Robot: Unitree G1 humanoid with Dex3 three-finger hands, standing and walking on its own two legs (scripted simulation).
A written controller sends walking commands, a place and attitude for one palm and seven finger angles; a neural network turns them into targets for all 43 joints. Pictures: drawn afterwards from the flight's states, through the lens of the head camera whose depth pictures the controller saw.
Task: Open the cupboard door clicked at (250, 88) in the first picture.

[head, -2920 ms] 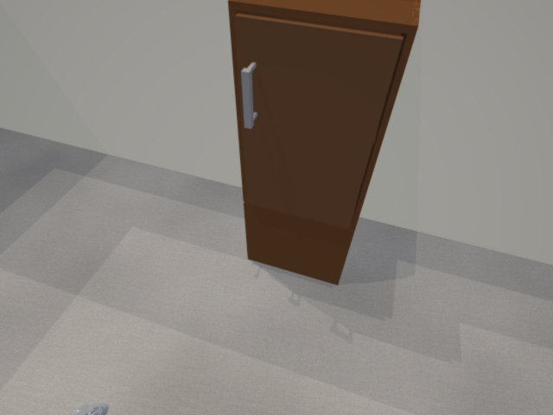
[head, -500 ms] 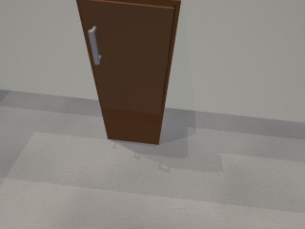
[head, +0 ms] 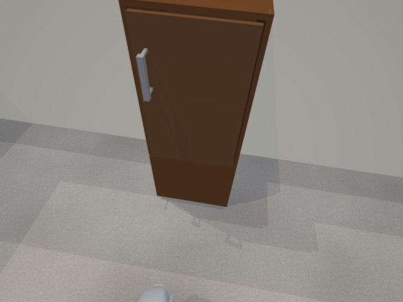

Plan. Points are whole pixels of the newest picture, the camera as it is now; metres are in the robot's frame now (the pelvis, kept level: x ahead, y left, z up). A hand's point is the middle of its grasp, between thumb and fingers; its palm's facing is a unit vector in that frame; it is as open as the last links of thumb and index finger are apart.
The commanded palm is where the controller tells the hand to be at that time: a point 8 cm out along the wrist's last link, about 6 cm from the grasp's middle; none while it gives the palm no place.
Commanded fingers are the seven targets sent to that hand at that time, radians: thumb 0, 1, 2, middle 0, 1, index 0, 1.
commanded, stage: take the last steps up to it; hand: left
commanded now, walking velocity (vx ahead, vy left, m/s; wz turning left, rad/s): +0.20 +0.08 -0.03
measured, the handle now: (146, 75) +0.70 +0.24 +0.05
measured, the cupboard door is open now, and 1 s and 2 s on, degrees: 0 0 0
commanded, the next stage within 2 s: come to a stop and stand still in 0.18 s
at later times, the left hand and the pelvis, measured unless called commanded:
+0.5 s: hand (117, 265) +0.22 +0.22 -0.16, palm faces -0.02 -0.97 -0.22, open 7.3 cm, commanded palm none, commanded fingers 0.00 0.90 0.90 -0.20 -0.30 -0.20 -0.30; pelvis +0.14 +0.05 +0.00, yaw -2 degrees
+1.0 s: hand (119, 278) +0.20 +0.21 -0.18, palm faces +0.04 -0.97 -0.23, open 7.4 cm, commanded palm none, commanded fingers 0.00 0.90 0.90 -0.20 -0.30 -0.20 -0.30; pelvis +0.13 +0.03 -0.01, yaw +1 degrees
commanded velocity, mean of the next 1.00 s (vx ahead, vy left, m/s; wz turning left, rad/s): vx -0.05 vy -0.01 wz -0.01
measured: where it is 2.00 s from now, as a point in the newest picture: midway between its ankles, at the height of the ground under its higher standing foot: outside the picture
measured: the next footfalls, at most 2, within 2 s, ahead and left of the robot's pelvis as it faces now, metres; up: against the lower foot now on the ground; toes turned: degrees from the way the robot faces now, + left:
left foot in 0.06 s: +0.16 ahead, +0.14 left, +0.00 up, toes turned +3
right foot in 0.40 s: +0.16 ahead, -0.09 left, +0.00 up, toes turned -3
